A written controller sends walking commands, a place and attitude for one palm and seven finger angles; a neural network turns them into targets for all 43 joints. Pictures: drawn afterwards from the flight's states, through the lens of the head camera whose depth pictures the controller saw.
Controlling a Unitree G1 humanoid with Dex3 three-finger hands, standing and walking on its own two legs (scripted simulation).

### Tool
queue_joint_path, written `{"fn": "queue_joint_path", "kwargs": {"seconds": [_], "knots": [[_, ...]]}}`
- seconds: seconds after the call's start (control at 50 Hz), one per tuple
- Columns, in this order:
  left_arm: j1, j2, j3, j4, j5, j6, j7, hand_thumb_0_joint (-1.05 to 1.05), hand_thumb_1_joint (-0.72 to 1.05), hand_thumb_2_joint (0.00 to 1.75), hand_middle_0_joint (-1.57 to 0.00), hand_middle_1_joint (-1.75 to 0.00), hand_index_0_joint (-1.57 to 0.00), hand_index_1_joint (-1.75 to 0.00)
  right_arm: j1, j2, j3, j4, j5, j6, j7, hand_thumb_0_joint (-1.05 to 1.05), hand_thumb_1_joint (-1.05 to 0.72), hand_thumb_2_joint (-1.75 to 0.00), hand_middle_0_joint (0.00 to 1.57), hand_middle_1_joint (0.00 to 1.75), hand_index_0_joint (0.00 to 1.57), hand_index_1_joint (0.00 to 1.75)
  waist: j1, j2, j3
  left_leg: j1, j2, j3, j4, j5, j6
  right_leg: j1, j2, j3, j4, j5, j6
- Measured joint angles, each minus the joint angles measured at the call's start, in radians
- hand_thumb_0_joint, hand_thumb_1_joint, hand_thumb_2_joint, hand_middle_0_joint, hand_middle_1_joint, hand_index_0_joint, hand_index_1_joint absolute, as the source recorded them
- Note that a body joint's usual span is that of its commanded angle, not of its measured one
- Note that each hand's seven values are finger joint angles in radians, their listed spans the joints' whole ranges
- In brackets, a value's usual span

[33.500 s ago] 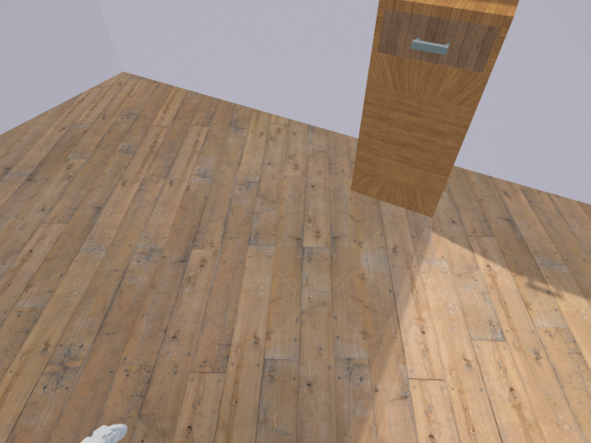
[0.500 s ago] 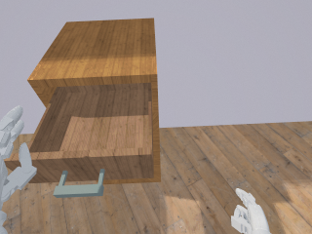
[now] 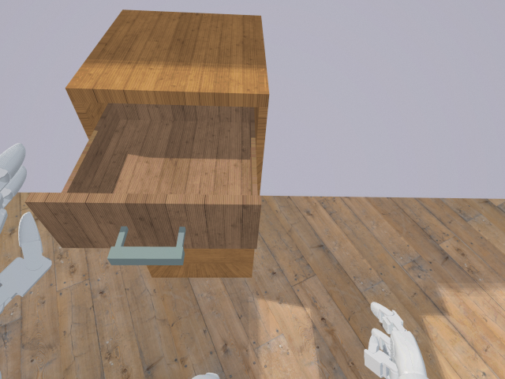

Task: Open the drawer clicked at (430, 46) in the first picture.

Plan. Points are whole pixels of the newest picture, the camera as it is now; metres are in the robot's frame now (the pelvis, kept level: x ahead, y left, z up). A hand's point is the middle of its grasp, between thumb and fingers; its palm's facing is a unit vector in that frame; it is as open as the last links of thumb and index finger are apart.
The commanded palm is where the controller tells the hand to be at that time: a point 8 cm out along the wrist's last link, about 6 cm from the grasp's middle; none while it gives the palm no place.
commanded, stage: step back with the hand held close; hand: left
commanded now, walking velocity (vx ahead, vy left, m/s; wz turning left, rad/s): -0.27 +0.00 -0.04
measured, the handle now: (150, 244) +0.32 +0.20 +0.02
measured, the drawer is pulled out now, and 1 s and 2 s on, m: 0.27 0.27 0.27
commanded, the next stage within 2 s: stop stepping back and stand still in 0.38 s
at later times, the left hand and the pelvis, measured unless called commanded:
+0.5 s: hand (42, 365) +0.10 +0.19 +0.20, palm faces +0.22 -0.83 -0.51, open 7.4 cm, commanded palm +0.04 +0.25 +0.21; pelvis -0.10 -0.02 +0.01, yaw -2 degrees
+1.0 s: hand out of the picture -0.01 +0.22 +0.20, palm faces +0.45 -0.81 -0.37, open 7.4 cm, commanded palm -0.06 +0.26 +0.21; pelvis -0.19 -0.03 +0.01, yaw +1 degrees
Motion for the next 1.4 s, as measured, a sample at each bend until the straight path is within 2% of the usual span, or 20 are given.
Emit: {"fn": "queue_joint_path", "kwargs": {"seconds": [0.04,0.1,0.18,0.22,0.3,0.36,0.42,0.48,0.52,0.6,0.64,0.68,0.82,0.96,1.04,1.1,1.16,1.26,1.32,1.4], "knots": [[-0.005,-0.006,-0.012,-0.010,-0.001,0.001,0.006,0.02,0.89,0.89,-0.21,-0.30,-0.21,-0.30,0.007,-0.013,-0.004,0.023,-0.005,0.005,-0.003,0.01,-0.91,-0.90,0.21,0.30,0.20,0.30,-0.004,0.000,-0.002,0.005,0.003,0.015,0.018,-0.019,-0.003,-0.009,-0.004,-0.008,0.008,0.004,0.003],[-0.009,0.002,-0.004,-0.018,-0.004,0.006,0.013,0.01,0.89,0.89,-0.22,-0.30,-0.21,-0.30,0.015,-0.019,-0.008,0.039,-0.005,0.018,-0.012,0.01,-0.91,-0.90,0.21,0.30,0.20,0.30,-0.006,-0.016,0.010,0.013,0.001,0.028,-0.031,0.135,0.007,-0.025,-0.014,-0.006,0.037,-0.020,0.010],[-0.011,0.026,0.040,0.004,0.011,0.008,0.020,0.02,0.89,0.89,-0.22,-0.30,-0.21,-0.30,0.036,0.009,-0.019,0.034,-0.015,-0.008,-0.012,0.01,-0.91,-0.90,0.21,0.30,0.20,0.30,-0.015,-0.003,0.008,0.007,0.018,0.020,-0.073,0.167,0.018,-0.078,0.040,0.037,0.336,-0.211,0.013],[-0.010,0.031,0.054,0.001,0.008,0.002,0.025,0.02,0.89,0.89,-0.21,-0.30,-0.21,-0.30,0.046,0.024,-0.015,0.036,-0.018,-0.028,-0.002,0.01,-0.91,-0.90,0.21,0.30,0.20,0.30,-0.015,0.005,-0.004,-0.002,0.032,0.012,-0.111,0.196,0.013,-0.050,0.057,0.038,0.389,-0.257,0.012],[0.013,0.029,0.066,-0.028,-0.015,-0.013,0.027,0.02,0.89,0.89,-0.21,-0.30,-0.21,-0.30,0.022,0.044,0.009,0.056,-0.022,-0.057,0.020,0.01,-0.91,-0.90,0.21,0.30,0.20,0.30,-0.002,-0.011,-0.021,-0.038,0.053,0.038,-0.159,0.248,-0.004,0.075,0.044,0.031,0.209,-0.287,0.014],[-0.009,0.031,0.046,-0.028,-0.025,-0.015,0.008,0.02,0.90,0.89,-0.21,-0.30,-0.20,-0.30,-0.028,0.043,0.024,0.063,-0.026,-0.069,0.029,0.01,-0.91,-0.90,0.21,0.30,0.20,0.30,0.001,-0.016,0.001,-0.082,0.060,0.054,-0.163,0.282,-0.020,0.171,0.039,0.029,0.000,-0.211,0.000],[-0.038,0.020,-0.005,-0.016,-0.024,-0.018,-0.030,0.02,0.89,0.89,-0.21,-0.30,-0.21,-0.30,-0.072,0.016,0.018,0.078,-0.018,-0.053,0.031,0.01,-0.91,-0.90,0.21,0.30,0.20,0.30,-0.008,0.063,0.058,-0.097,0.099,0.005,-0.146,0.271,-0.022,0.192,0.097,-0.004,-0.066,-0.165,-0.035],[0.022,0.062,0.001,-0.034,-0.025,-0.034,-0.044,0.02,0.89,0.89,-0.22,-0.30,-0.21,-0.30,-0.052,0.020,0.010,0.087,0.011,-0.021,0.022,0.01,-0.91,-0.90,0.21,0.30,0.20,0.30,-0.006,0.008,0.035,-0.127,0.024,0.026,0.138,0.009,-0.029,0.171,0.057,0.011,-0.060,-0.146,-0.040],[0.076,0.074,0.031,-0.036,-0.019,-0.034,-0.041,0.02,0.89,0.89,-0.22,-0.30,-0.21,-0.30,-0.037,0.022,0.007,0.082,0.009,0.007,0.006,0.01,-0.91,-0.90,0.21,0.30,0.20,0.30,-0.008,-0.032,0.002,-0.097,-0.005,0.070,0.204,-0.053,-0.035,0.158,0.030,0.026,-0.073,-0.131,-0.040],[0.126,0.061,0.062,-0.006,-0.016,-0.002,-0.011,0.01,0.89,0.89,-0.22,-0.30,-0.21,-0.30,-0.017,-0.008,0.001,0.038,0.007,0.027,-0.017,0.01,-0.91,-0.90,0.21,0.30,0.20,0.30,-0.031,-0.034,-0.033,0.096,0.000,0.121,-0.088,0.099,-0.019,0.128,0.020,0.011,-0.059,-0.122,-0.031],[0.099,0.051,0.042,0.016,-0.018,0.026,0.005,0.01,0.89,0.89,-0.22,-0.30,-0.21,-0.30,-0.021,-0.018,-0.016,0.036,0.011,0.018,-0.023,0.01,-0.91,-0.90,0.21,0.30,0.20,0.30,-0.035,-0.040,-0.022,0.149,-0.012,0.122,-0.187,0.075,0.035,0.114,0.008,-0.003,-0.022,-0.134,-0.025],[0.072,0.032,0.018,0.030,-0.018,0.052,0.017,0.01,0.89,0.89,-0.22,-0.30,-0.21,-0.30,-0.024,-0.019,-0.019,0.031,0.014,0.012,-0.019,0.01,-0.91,-0.90,0.21,0.30,0.20,0.30,-0.017,-0.064,-0.003,0.161,-0.025,0.135,-0.197,0.099,0.048,0.119,-0.006,0.010,-0.019,-0.110,-0.018],[0.064,0.014,-0.025,-0.014,-0.001,0.067,0.025,0.02,0.89,0.89,-0.21,-0.30,-0.21,-0.30,0.010,-0.009,0.006,0.003,0.000,-0.031,0.000,0.01,-0.91,-0.90,0.20,0.30,0.20,0.30,-0.018,-0.039,-0.011,0.151,-0.013,0.112,-0.183,0.144,0.038,0.131,0.003,-0.022,-0.032,-0.086,-0.018],[0.004,-0.009,-0.016,0.041,0.002,0.041,0.032,0.02,0.89,0.89,-0.21,-0.30,-0.21,-0.30,0.043,0.005,0.019,0.060,-0.013,0.009,0.001,0.01,-0.91,-0.90,0.21,0.30,0.20,0.30,0.009,-0.025,-0.060,0.076,-0.006,0.107,0.056,-0.035,0.013,0.103,0.007,-0.024,-0.038,-0.053,-0.065],[-0.047,-0.031,-0.040,0.099,0.005,0.043,0.033,0.01,0.89,0.89,-0.21,-0.30,-0.21,-0.30,0.071,-0.013,0.015,0.079,-0.018,0.014,-0.012,0.01,-0.91,-0.90,0.21,0.30,0.20,0.30,-0.021,-0.009,-0.076,0.155,0.021,0.101,-0.080,-0.021,0.024,0.062,-0.001,-0.051,0.039,-0.107,-0.044],[-0.044,-0.041,-0.042,0.123,0.014,0.061,0.037,0.01,0.89,0.89,-0.21,-0.30,-0.21,-0.30,0.082,-0.002,0.009,0.081,-0.016,0.002,-0.013,0.01,-0.91,-0.90,0.21,0.30,0.20,0.30,-0.035,-0.017,-0.057,0.156,0.011,0.113,-0.089,0.060,0.031,0.014,0.010,-0.013,0.194,-0.225,-0.021],[0.000,-0.012,-0.026,0.107,0.018,0.069,0.034,0.02,0.89,0.89,-0.21,-0.30,-0.21,-0.30,0.110,0.025,0.012,0.082,-0.018,-0.024,-0.006,0.01,-0.91,-0.90,0.21,0.30,0.20,0.30,-0.052,-0.026,-0.060,0.173,0.010,0.111,-0.140,0.084,0.027,-0.006,0.021,-0.004,0.306,-0.243,-0.008],[0.067,0.030,0.006,0.045,0.013,0.047,0.036,0.02,0.89,0.89,-0.21,-0.30,-0.21,-0.30,0.125,0.034,0.034,0.084,-0.018,-0.043,0.004,0.01,-0.91,-0.90,0.21,0.30,0.20,0.30,-0.034,-0.028,-0.051,0.154,0.023,0.120,-0.137,0.087,-0.006,0.130,0.006,-0.029,0.000,-0.157,-0.014],[0.031,0.013,-0.016,0.062,0.009,0.030,0.022,0.02,0.89,0.89,-0.21,-0.30,-0.21,-0.30,0.088,0.012,0.020,0.115,-0.017,-0.026,0.008,0.01,-0.91,-0.90,0.21,0.30,0.20,0.30,-0.026,0.015,-0.020,0.109,0.038,0.090,-0.017,0.012,-0.003,0.137,0.038,-0.051,-0.017,-0.109,-0.070],[0.020,-0.014,-0.027,0.090,0.003,0.020,0.016,0.02,0.89,0.89,-0.21,-0.30,-0.21,-0.30,0.066,-0.008,-0.001,0.125,-0.010,-0.005,0.010,0.01,-0.91,-0.90,0.21,0.30,0.20,0.30,-0.023,0.003,-0.020,0.086,0.023,0.099,0.095,-0.023,-0.002,0.167,0.031,-0.049,-0.065,-0.098,-0.082]]}}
